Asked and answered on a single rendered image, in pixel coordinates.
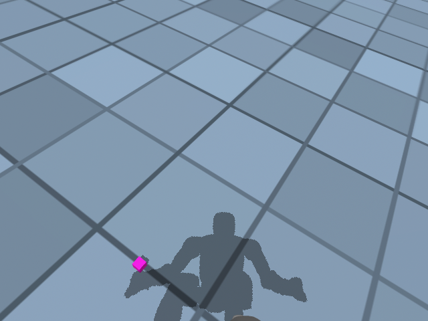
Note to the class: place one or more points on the cube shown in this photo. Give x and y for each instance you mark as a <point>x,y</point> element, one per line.
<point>139,264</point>

